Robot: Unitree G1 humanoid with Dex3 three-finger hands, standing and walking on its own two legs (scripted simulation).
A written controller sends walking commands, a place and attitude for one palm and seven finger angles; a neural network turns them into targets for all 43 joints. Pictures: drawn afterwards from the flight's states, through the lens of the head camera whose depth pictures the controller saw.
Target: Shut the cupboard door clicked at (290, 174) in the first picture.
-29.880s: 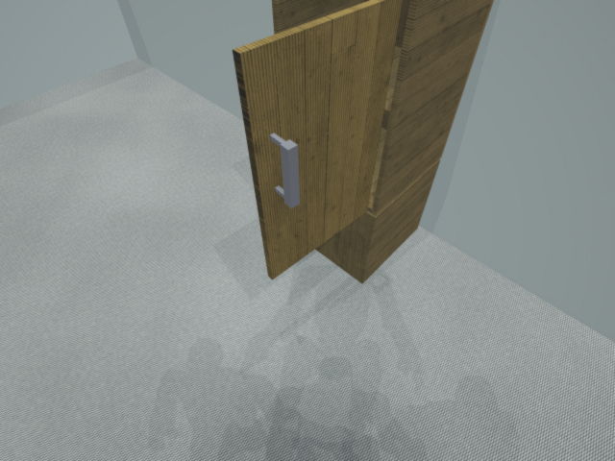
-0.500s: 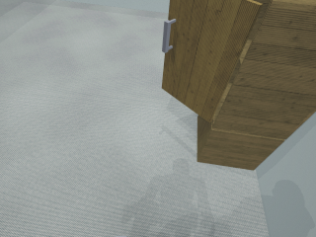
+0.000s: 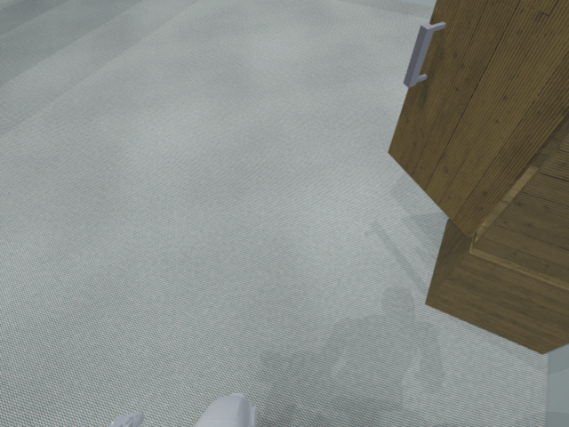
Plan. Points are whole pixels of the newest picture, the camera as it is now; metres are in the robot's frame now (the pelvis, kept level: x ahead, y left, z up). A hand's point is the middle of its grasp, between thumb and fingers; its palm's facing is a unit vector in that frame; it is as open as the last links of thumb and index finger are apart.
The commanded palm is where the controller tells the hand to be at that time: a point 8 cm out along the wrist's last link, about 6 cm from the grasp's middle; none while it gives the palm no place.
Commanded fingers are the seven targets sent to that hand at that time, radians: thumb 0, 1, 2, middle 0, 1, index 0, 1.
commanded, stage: walk to a spot facing it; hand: left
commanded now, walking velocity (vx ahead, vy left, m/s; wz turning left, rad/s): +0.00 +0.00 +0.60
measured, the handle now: (424, 55) +0.89 -0.31 +0.02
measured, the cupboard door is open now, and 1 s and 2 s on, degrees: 52 52 52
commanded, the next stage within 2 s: turn to face it in 1.46 s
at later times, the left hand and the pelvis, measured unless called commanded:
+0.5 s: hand out of the picture +0.04 +0.22 -0.15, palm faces +0.34 -0.89 -0.30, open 7.4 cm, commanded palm none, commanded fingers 0.00 0.90 0.90 -0.20 -0.30 -0.20 -0.30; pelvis +0.04 -0.01 +0.00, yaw +19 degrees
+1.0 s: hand out of the picture +0.02 +0.26 -0.19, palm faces +0.61 -0.77 -0.20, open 7.4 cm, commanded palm none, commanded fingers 0.00 0.90 0.90 -0.20 -0.30 -0.20 -0.30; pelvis +0.15 +0.12 -0.01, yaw +35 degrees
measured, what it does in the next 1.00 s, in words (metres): walks ahead, turning left: left foot, then right foot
